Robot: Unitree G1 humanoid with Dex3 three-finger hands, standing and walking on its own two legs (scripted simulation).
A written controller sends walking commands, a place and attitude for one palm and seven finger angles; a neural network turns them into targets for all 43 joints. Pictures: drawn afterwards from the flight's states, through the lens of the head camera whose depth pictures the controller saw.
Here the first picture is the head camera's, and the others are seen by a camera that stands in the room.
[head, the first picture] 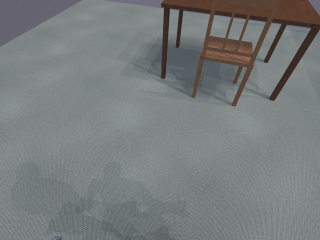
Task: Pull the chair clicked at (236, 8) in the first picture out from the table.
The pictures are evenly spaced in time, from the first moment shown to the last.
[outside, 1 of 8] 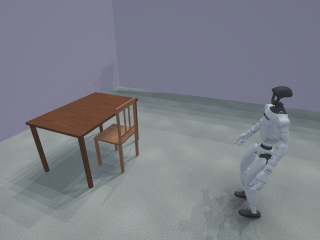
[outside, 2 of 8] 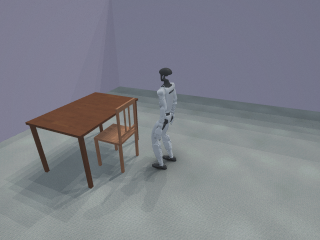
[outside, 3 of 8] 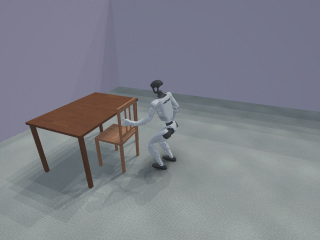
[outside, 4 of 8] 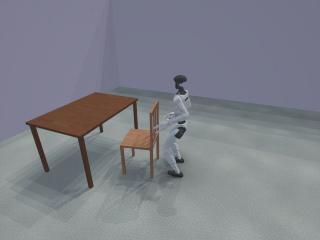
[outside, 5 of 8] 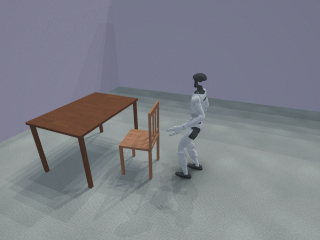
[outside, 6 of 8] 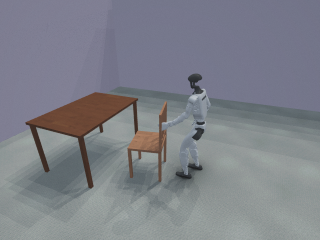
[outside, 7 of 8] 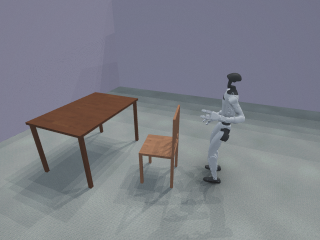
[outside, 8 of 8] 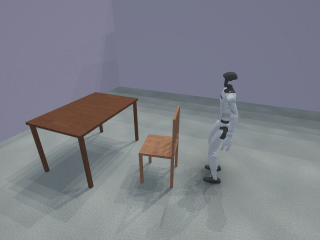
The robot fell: no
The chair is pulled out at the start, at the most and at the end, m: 0.00 0.64 0.64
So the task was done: yes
